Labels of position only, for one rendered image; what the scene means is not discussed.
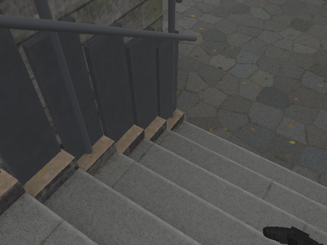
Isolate stairs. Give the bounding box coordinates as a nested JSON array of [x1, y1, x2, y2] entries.
[[0, 120, 327, 245]]

